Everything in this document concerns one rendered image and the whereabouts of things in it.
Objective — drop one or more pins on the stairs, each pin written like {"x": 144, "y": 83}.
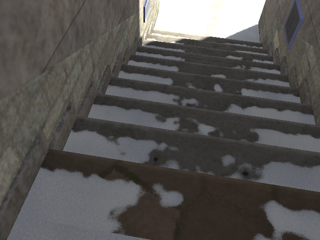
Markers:
{"x": 208, "y": 105}

